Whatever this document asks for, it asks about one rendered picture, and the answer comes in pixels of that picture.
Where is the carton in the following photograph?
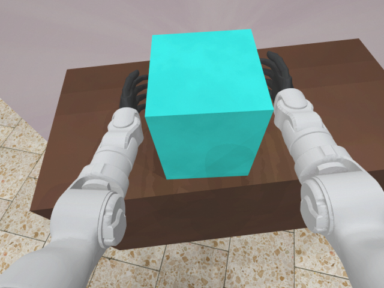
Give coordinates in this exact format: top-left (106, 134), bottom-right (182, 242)
top-left (145, 29), bottom-right (274, 179)

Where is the right robot forearm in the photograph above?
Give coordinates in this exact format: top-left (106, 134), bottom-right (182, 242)
top-left (274, 88), bottom-right (384, 195)

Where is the left robot upper arm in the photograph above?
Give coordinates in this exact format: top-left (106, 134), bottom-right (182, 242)
top-left (0, 189), bottom-right (127, 288)

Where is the right robot upper arm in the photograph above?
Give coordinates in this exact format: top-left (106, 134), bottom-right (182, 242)
top-left (300, 171), bottom-right (384, 288)

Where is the pedestal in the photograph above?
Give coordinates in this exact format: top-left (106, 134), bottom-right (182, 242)
top-left (29, 38), bottom-right (384, 250)

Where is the right robot hand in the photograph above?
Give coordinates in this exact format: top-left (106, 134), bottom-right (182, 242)
top-left (259, 51), bottom-right (294, 103)

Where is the left robot hand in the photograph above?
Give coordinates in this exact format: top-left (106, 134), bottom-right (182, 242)
top-left (119, 70), bottom-right (149, 113)

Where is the left robot forearm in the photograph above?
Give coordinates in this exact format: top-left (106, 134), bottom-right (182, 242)
top-left (50, 107), bottom-right (144, 237)

